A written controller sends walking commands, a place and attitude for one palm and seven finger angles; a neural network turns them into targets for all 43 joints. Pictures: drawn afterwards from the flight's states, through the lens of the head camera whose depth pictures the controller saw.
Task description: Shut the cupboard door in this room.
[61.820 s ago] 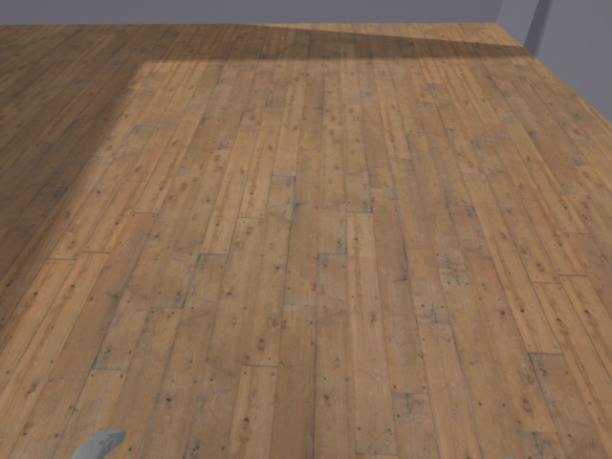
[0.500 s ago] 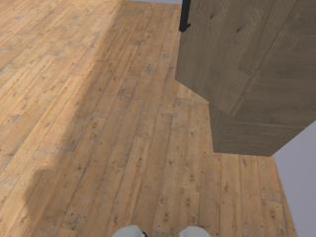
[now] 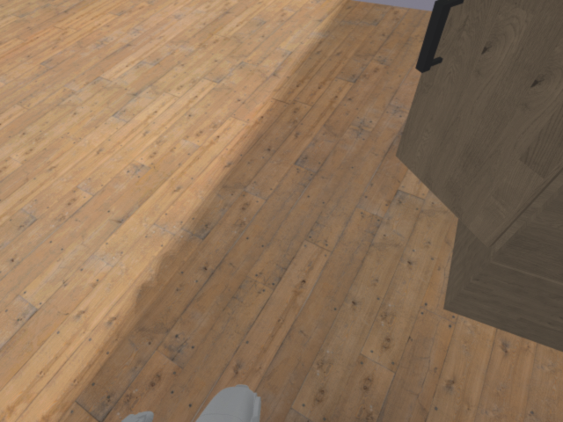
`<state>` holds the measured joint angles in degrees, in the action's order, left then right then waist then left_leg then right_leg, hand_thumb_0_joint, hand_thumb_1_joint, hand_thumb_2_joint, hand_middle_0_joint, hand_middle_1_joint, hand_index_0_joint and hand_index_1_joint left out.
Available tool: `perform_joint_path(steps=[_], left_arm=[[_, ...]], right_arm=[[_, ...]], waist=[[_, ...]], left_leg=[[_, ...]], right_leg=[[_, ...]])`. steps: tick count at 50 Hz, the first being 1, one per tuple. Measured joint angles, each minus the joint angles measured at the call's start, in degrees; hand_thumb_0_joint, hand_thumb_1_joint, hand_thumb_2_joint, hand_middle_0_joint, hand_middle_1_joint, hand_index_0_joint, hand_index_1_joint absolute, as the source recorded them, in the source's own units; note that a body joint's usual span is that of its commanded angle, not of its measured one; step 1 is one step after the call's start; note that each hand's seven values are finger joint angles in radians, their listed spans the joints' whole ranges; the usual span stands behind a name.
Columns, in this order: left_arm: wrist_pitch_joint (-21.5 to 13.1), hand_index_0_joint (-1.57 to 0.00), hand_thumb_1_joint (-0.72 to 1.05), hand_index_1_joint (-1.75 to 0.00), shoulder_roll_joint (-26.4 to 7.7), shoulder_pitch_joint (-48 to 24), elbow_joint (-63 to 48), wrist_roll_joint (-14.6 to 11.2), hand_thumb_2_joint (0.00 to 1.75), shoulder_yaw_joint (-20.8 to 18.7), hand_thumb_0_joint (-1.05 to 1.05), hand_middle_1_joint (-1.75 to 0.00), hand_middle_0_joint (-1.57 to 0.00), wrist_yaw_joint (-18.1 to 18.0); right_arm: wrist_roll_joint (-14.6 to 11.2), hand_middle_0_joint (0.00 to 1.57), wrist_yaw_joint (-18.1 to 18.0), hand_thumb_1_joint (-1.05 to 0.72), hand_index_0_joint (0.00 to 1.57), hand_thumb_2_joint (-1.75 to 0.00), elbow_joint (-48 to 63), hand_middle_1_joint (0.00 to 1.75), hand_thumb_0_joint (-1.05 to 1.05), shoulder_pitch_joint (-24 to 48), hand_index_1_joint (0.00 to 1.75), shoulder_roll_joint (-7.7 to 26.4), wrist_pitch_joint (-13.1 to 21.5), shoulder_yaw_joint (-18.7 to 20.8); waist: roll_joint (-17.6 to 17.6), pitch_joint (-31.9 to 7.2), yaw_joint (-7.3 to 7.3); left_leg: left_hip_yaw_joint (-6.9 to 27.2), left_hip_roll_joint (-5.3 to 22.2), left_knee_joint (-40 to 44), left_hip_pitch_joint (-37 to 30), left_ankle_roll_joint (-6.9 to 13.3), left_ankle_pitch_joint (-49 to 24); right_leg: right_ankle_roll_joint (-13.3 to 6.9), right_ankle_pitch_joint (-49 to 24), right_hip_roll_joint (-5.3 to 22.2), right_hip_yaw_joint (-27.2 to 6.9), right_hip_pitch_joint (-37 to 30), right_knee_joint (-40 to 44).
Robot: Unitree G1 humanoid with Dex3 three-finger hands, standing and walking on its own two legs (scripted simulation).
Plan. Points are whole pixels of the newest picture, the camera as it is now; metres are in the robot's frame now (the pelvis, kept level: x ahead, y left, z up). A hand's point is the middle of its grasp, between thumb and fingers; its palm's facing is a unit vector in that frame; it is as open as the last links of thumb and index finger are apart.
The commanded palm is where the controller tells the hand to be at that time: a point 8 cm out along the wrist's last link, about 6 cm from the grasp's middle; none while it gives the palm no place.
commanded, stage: walk to a spot facing it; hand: left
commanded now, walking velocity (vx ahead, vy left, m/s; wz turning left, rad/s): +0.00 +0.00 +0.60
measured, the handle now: (439, 35) +0.85 -0.34 +0.06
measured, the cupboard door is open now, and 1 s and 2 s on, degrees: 50 50 50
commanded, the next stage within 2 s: turn to face it in 1.34 s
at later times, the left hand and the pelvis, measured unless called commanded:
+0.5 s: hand out of the picture +0.06 +0.24 -0.16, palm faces +0.30 -0.91 -0.27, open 7.4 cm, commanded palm none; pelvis +0.04 +0.01 -0.01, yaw +18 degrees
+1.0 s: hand out of the picture +0.03 +0.22 -0.20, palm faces +0.66 -0.73 -0.18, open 7.4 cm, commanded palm none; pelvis +0.17 +0.10 -0.03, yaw +40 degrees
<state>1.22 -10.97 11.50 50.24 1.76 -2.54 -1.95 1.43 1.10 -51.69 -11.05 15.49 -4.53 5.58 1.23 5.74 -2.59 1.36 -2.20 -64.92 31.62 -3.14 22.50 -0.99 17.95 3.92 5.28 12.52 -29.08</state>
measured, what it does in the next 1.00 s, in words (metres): walks ahead, turning left: left foot, then right foot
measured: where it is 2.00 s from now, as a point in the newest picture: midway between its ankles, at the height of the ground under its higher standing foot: (220, 342)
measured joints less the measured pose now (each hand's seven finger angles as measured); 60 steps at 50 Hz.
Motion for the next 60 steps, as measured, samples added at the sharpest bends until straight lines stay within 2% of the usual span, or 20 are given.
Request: perform_joint_path(steps=[4, 8, 11, 14, 17, 20, 24, 27, 30, 33, 35, 40, 45, 48, 49, 50, 52, 53, 56, 60], left_arm=[[-0.8, -0.20, 0.90, -0.30, 0.3, 1.3, -0.2, 0.1, 0.90, 0.0, 0.00, -0.30, -0.21, 0.2], [-0.8, -0.21, 0.90, -0.30, -0.2, 2.7, -0.1, 0.4, 0.90, -0.5, 0.00, -0.30, -0.21, 0.4], [-0.5, -0.21, 0.90, -0.30, -1.3, 4.6, 0.4, -0.1, 0.90, -1.1, 0.00, -0.30, -0.21, 0.6], [1.7, -0.20, 0.90, -0.30, -3.2, 4.0, 1.7, -0.3, 0.90, -1.6, 0.00, -0.30, -0.21, 0.4], [2.6, -0.20, 0.91, -0.30, -3.7, 3.4, 2.1, -0.2, 0.90, -2.0, 0.01, -0.30, -0.20, 1.0], [2.0, -0.20, 0.91, -0.30, -3.5, 2.1, 1.4, -0.1, 0.90, -2.1, 0.01, -0.30, -0.20, 2.1], [0.7, -0.20, 0.91, -0.30, -3.2, 0.6, -0.1, 0.1, 0.90, -1.9, 0.01, -0.30, -0.20, 3.1], [-0.7, -0.20, 0.91, -0.30, -3.3, 0.2, -1.4, 0.2, 0.90, -1.7, 0.01, -0.30, -0.20, 3.7], [-2.6, -0.20, 0.91, -0.30, -2.3, 0.0, -2.1, 0.5, 0.90, -1.1, 0.00, -0.30, -0.20, 3.0], [-3.0, -0.20, 0.91, -0.30, -0.7, 1.9, -1.5, 0.4, 0.90, -0.8, 0.00, -0.30, -0.20, 2.1], [-3.1, -0.20, 0.91, -0.30, 0.0, 3.4, -0.2, 0.3, 0.90, -0.8, 0.00, -0.30, -0.20, 1.8], [-3.8, -0.20, 0.90, -0.30, 1.1, 5.7, 2.7, 0.3, 0.90, -0.6, 0.00, -0.30, -0.21, 1.8], [-4.3, -0.20, 0.90, -0.30, 1.2, 7.3, 4.4, 0.5, 0.90, -0.7, 0.00, -0.30, -0.21, 1.9], [-4.0, -0.20, 0.90, -0.30, 0.4, 9.3, 5.4, 0.3, 0.90, -1.1, 0.00, -0.30, -0.21, 2.2], [-3.5, -0.20, 0.90, -0.30, 0.3, 10.0, 5.8, 0.0, 0.90, -1.3, 0.00, -0.30, -0.21, 2.5], [-2.6, -0.20, 0.90, -0.30, -0.2, 9.8, 6.3, -0.1, 0.90, -1.4, 0.00, -0.30, -0.21, 2.8], [-0.9, -0.20, 0.90, -0.30, -1.4, 8.2, 6.6, -0.2, 0.90, -1.6, 0.01, -0.30, -0.21, 2.9], [-0.6, -0.20, 0.91, -0.30, -1.8, 7.2, 6.5, -0.2, 0.90, -1.9, 0.01, -0.30, -0.21, 2.8], [-0.8, -0.20, 0.91, -0.30, -2.5, 3.7, 5.0, 0.2, 0.90, -2.5, 0.01, -0.30, -0.20, 2.8], [-1.5, -0.20, 0.91, -0.30, -2.6, -0.1, 2.2, 0.4, 0.90, -2.5, 0.01, -0.30, -0.20, 3.1]], right_arm=[[-0.2, 0.20, 0.2, -0.91, 0.19, -0.90, -0.4, 0.30, 0.00, 0.7, 0.30, -0.9, -0.5, -1.0], [-0.4, 0.20, 0.3, -0.91, 0.19, -0.90, -0.4, 0.30, 0.01, 2.7, 0.30, -1.8, -0.4, -1.9], [-0.3, 0.20, 0.5, -0.91, 0.19, -0.90, 0.9, 0.30, 0.01, 3.9, 0.30, -2.0, 1.0, -2.5], [-0.2, 0.20, -0.1, -0.91, 0.20, -0.90, 1.5, 0.30, 0.00, 5.2, 0.30, -3.0, 2.3, -2.9], [0.2, 0.20, -0.9, -0.91, 0.20, -0.90, 2.1, 0.30, 0.00, 4.0, 0.30, -3.2, 2.7, -3.3], [0.5, 0.20, -1.1, -0.91, 0.20, -0.90, 1.7, 0.30, 0.00, 2.3, 0.30, -2.9, 3.0, -3.4], [0.6, 0.20, -0.8, -0.91, 0.20, -0.90, 0.4, 0.30, 0.00, -0.2, 0.30, -2.5, 2.9, -3.2], [0.5, 0.20, -0.7, -0.91, 0.20, -0.90, -0.5, 0.30, 0.00, -2.3, 0.30, -2.2, 2.5, -2.8], [0.0, 0.20, -0.6, -0.91, 0.20, -0.90, -2.1, 0.30, 0.00, -3.7, 0.30, -1.3, 1.6, -1.9], [0.5, 0.20, 0.1, -0.91, 0.20, -0.90, -3.2, 0.30, 0.01, -3.7, 0.30, -0.9, 0.9, -1.4], [0.5, 0.20, 0.7, -0.91, 0.20, -0.90, -3.0, 0.30, 0.01, -3.3, 0.30, -1.0, 1.0, -1.1], [0.2, 0.20, 1.6, -0.91, 0.19, -0.90, -1.9, 0.30, 0.01, -2.0, 0.30, -2.1, 1.5, -1.2], [0.3, 0.20, 2.3, -0.91, 0.19, -0.90, -1.3, 0.30, 0.01, 1.2, 0.30, -2.8, 2.0, -2.1], [0.5, 0.20, 2.5, -0.91, 0.19, -0.90, 0.3, 0.30, 0.01, 2.8, 0.30, -2.7, 3.5, -2.6], [0.7, 0.20, 2.4, -0.91, 0.19, -0.90, 1.1, 0.30, 0.01, 3.1, 0.30, -2.2, 4.3, -2.6], [0.7, 0.20, 1.9, -0.91, 0.19, -0.90, 1.6, 0.30, 0.01, 3.5, 0.30, -2.1, 5.2, -2.6], [0.4, 0.20, 0.9, -0.91, 0.20, -0.90, 1.9, 0.30, 0.00, 3.9, 0.30, -2.4, 6.1, -2.9], [0.3, 0.20, 0.4, -0.91, 0.20, -0.90, 1.9, 0.30, 0.00, 3.6, 0.30, -2.6, 6.3, -3.2], [0.4, 0.20, -0.7, -0.91, 0.20, -0.90, 1.0, 0.30, 0.00, 1.7, 0.30, -3.0, 6.6, -3.5], [0.2, 0.20, -1.3, -0.91, 0.20, -0.90, -1.4, 0.30, 0.00, -1.8, 0.30, -3.9, 7.0, -3.9]], waist=[[-1.3, 1.2, 0.85], [-2.5, 2.0, 2.49], [-3.1, 1.5, 3.14], [-4.9, 2.0, 3.72], [-4.0, 0.7, 3.45], [-2.5, -0.4, 3.07], [-0.8, -1.6, 2.37], [0.0, -2.6, 1.73], [1.2, -2.8, 1.67], [1.1, -3.2, 1.76], [0.5, -3.4, 1.25], [-1.1, -2.5, 0.59], [-2.2, 0.1, 2.62], [-3.4, 1.0, 3.50], [-3.1, 0.9, 3.25], [-3.1, 1.2, 2.96], [-3.7, 1.9, 3.04], [-3.7, 1.8, 3.02], [-3.1, 1.0, 2.77], [-2.4, -0.8, 2.30]], left_leg=[[-2.0, 2.3, 8.1, -4.8, -0.1, 1.6], [-4.3, 2.9, 19.5, -10.0, 0.9, 2.3], [-5.2, 2.6, 30.8, -15.0, 2.9, -6.4], [-4.6, 1.4, 28.2, -14.4, 4.4, -3.1], [-2.6, 1.5, 30.4, -15.7, 4.3, -3.1], [-0.5, 1.6, 33.2, -17.4, 4.0, -4.4], [1.9, 1.7, 34.6, -18.9, 3.5, -4.3], [3.8, 1.5, 31.3, -18.4, 3.0, -1.4], [4.5, 0.9, 14.6, -12.0, 4.0, 7.5], [1.2, 1.4, -1.2, -4.7, 3.7, 3.4], [-0.7, 2.8, -4.9, -1.3, 3.1, -1.4], [-3.5, 5.7, 2.4, 1.8, 2.2, -6.8], [-6.8, 6.4, 18.2, -0.6, 3.5, -5.6], [-8.9, 4.3, 27.7, -5.2, 5.5, -5.1], [-8.9, 4.0, 28.5, -5.6, 6.5, -10.4], [-8.8, 3.5, 25.7, -4.8, 7.3, -11.1], [-8.7, 2.4, 23.6, -6.0, 8.0, -7.3], [-8.4, 2.0, 24.3, -7.2, 8.0, -6.0], [-7.2, 0.9, 29.5, -11.5, 7.6, -6.6], [-5.3, -0.3, 37.1, -17.8, 7.9, -7.9]], right_leg=[[0.2, 1.6, 1.8, 3.8, -1.1, -0.9], [0.9, 4.2, 3.5, 7.3, -1.1, -4.1], [2.1, 7.3, 4.8, 9.0, 1.3, -10.9], [3.5, 14.5, 3.9, 2.4, 7.8, -26.4], [4.0, 12.0, 2.3, -0.7, 12.2, -32.8], [4.2, 8.8, 1.7, -2.2, 13.8, -30.0], [4.4, 5.8, 1.1, -2.6, 12.4, -18.4], [4.4, 2.7, -0.3, -1.5, 8.4, -7.9], [1.8, -0.5, 0.1, 1.0, 7.0, -7.7], [1.2, 0.0, 1.3, 3.4, 3.5, -4.9], [1.6, -0.8, 2.0, 5.0, 0.5, -1.1], [2.6, -1.1, 3.2, 10.2, -6.2, 5.9], [4.9, 2.5, 4.6, 15.0, -10.6, 5.6], [6.6, 7.8, 7.6, 16.3, -10.8, -1.7], [6.0, 9.7, 8.9, 15.4, -8.6, -8.5], [5.5, 11.5, 9.3, 11.5, -5.0, -17.6], [4.3, 11.4, 7.7, 3.1, 2.9, -33.9], [3.8, 10.1, 6.8, 1.0, 6.5, -39.0], [3.5, 4.4, 5.6, -1.6, 14.6, -42.0], [4.0, -2.0, 4.9, -3.2, 20.5, -35.0]])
